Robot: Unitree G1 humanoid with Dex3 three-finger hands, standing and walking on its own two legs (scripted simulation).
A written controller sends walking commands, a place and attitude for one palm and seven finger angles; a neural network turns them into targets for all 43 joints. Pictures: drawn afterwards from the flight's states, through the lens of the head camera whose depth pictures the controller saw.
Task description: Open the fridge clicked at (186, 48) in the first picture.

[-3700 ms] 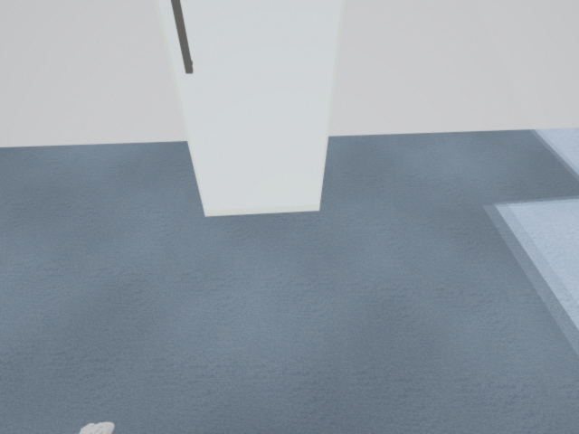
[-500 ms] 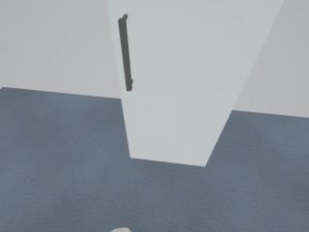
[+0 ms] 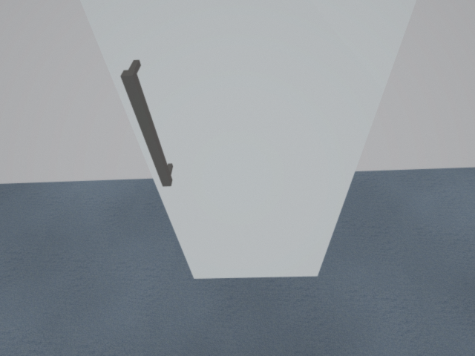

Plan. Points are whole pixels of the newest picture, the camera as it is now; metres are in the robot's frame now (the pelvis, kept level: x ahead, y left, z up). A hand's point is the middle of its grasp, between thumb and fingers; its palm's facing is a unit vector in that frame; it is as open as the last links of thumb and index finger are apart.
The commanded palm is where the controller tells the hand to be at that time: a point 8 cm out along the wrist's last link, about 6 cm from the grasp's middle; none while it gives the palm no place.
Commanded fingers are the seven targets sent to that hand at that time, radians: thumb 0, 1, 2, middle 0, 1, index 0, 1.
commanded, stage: come to a stop and stand still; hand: left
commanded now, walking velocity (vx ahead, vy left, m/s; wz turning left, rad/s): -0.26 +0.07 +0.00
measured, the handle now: (153, 131) +0.50 +0.18 +0.12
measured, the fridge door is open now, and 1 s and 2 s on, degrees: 0 0 0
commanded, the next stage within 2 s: look again from close up in 1.44 s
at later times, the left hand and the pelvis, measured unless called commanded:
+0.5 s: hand out of the picture -0.01 +0.22 -0.17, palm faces +0.09 -0.97 -0.22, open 7.4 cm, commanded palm none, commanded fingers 0.00 0.90 0.90 -0.20 -0.30 -0.20 -0.30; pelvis -0.03 +0.03 +0.01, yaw +1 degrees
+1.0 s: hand out of the picture -0.07 +0.18 -0.17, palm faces +0.03 -0.99 -0.15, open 7.4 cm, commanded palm none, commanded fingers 0.00 0.90 0.90 -0.20 -0.30 -0.20 -0.30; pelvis -0.06 +0.03 +0.01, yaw +1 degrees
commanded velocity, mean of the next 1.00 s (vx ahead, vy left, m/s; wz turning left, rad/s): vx -0.03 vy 0.02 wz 0.00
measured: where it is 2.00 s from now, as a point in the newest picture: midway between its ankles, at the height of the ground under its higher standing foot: outside the picture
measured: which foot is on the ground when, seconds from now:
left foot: down 0.00-0.00, up 0.02-0.26, down 0.28-1.00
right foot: down 0.00-0.34, up 0.36-0.54, down 0.56-1.00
